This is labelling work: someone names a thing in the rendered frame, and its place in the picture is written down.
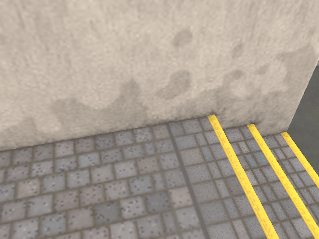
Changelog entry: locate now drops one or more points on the stairs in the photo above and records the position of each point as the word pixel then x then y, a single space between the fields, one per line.
pixel 285 183

